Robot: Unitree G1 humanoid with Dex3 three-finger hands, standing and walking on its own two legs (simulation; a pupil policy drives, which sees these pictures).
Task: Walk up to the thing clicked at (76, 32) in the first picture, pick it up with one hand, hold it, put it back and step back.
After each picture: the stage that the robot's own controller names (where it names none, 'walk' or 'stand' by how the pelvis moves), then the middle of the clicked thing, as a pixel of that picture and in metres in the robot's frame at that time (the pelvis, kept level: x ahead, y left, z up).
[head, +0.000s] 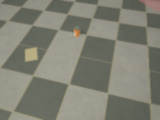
stand; (76, 31) +1.54 +0.07 -0.72
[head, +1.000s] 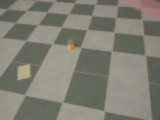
walk; (70, 44) +1.40 +0.23 -0.71
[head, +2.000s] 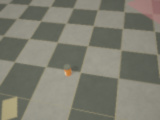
walk; (67, 70) +0.92 +0.24 -0.71
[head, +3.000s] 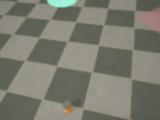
walk; (67, 107) +0.54 +0.21 -0.71
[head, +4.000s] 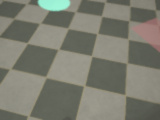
stand; out of the picture +0.39 +0.19 -0.70
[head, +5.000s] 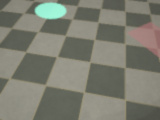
stand; out of the picture +0.37 +0.18 -0.72
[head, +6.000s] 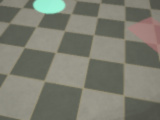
stand; out of the picture +0.37 +0.19 -0.72
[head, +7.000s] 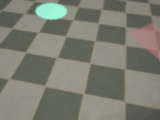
stand; out of the picture +0.36 +0.19 -0.73
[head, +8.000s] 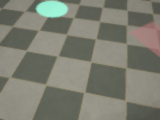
stand; out of the picture +0.36 +0.18 -0.73
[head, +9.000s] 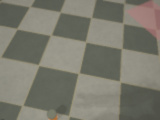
go down; (52, 115) +0.38 +0.18 -0.69
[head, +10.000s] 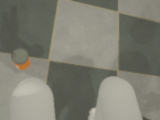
go down; (21, 59) +0.44 +0.23 -0.29
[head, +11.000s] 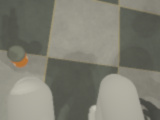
close in; (18, 57) +0.43 +0.24 -0.28
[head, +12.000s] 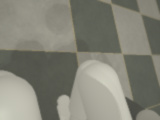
close in; out of the picture +0.42 +0.27 -0.22
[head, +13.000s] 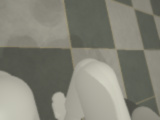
close; out of the picture +0.41 +0.28 -0.22
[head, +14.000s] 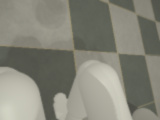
lift; out of the picture +0.38 +0.25 -0.23
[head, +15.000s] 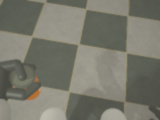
lift; (27, 83) +0.32 +0.19 -0.01
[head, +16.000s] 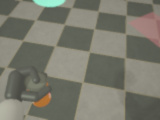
hold; (38, 90) +0.32 +0.16 +0.01
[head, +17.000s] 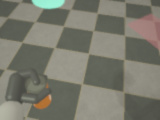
hold; (39, 92) +0.32 +0.17 +0.00
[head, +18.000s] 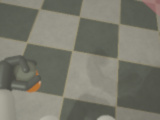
crouch; (28, 77) +0.37 +0.19 -0.07
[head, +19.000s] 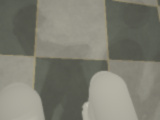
lower; out of the picture +0.49 +0.28 -0.10
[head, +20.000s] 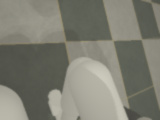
lower; out of the picture +0.44 +0.29 -0.23
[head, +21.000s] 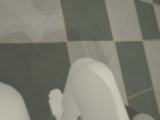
lower; out of the picture +0.44 +0.29 -0.23
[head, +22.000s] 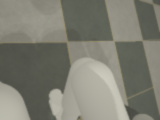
lower; out of the picture +0.44 +0.29 -0.23
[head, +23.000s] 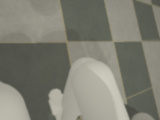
lower; out of the picture +0.44 +0.29 -0.23
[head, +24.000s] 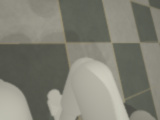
open; out of the picture +0.43 +0.27 -0.24
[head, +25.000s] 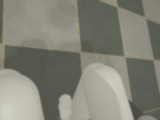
stand; out of the picture +0.43 +0.25 -0.25
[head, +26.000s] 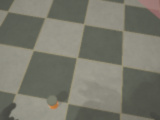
stand; (52, 102) +0.41 +0.17 -0.58
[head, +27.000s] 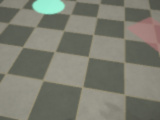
stand; out of the picture +0.40 +0.16 -0.66
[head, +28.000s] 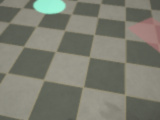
stand; out of the picture +0.40 +0.16 -0.67
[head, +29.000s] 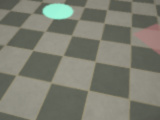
stand; out of the picture +0.42 +0.15 -0.72
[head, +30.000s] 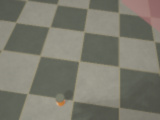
walk; (60, 99) +0.48 +0.14 -0.70
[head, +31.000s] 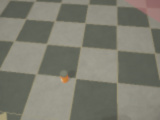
walk; (64, 76) +0.74 +0.22 -0.70
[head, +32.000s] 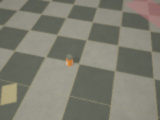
stand; (69, 60) +1.05 +0.15 -0.70
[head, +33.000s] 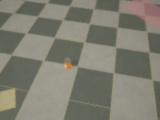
stand; (67, 63) +1.02 +0.15 -0.72
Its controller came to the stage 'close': yes
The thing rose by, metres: 0.71
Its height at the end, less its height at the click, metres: +0.00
